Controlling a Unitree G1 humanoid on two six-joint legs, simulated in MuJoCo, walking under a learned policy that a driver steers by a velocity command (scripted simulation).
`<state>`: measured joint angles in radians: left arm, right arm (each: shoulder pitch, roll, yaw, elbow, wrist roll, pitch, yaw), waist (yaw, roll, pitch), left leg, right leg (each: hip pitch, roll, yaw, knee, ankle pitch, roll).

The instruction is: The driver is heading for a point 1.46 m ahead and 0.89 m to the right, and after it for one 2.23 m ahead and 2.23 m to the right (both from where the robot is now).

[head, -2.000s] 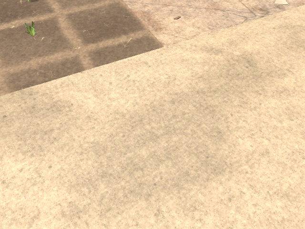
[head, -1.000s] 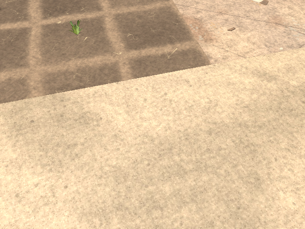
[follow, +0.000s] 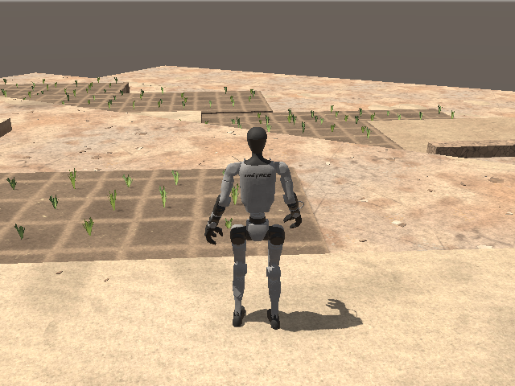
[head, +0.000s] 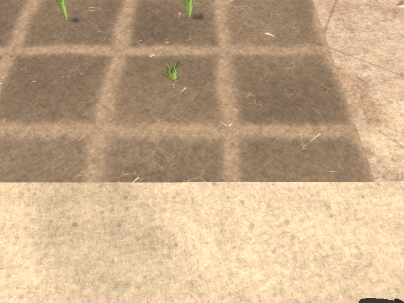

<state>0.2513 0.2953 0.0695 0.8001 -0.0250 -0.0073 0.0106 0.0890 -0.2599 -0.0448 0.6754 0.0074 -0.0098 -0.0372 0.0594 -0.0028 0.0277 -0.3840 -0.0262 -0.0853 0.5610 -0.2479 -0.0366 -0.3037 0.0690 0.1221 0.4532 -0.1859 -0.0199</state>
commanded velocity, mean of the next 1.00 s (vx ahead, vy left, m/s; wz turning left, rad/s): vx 0.04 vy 0.00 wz -0.55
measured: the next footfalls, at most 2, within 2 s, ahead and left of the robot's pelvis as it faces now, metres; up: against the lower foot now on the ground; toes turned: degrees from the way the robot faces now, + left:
left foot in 0.02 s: +0.09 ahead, +0.12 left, +0.00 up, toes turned -5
right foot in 0.44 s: +0.03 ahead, -0.14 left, +0.00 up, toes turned -18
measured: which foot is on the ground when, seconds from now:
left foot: up 0.00-0.00, down 0.02-0.44, up 0.46-0.90, down 0.92-1.00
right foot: down 0.00-0.02, up 0.04-0.42, down 0.44-0.92, up 0.94-1.00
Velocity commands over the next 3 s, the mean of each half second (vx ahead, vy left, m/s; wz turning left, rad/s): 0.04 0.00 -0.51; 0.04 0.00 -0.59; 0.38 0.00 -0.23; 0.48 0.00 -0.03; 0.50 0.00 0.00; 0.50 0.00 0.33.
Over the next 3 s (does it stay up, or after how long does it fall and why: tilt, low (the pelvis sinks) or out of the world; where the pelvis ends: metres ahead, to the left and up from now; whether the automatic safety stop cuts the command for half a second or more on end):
stays up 0.75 -0.66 -0.03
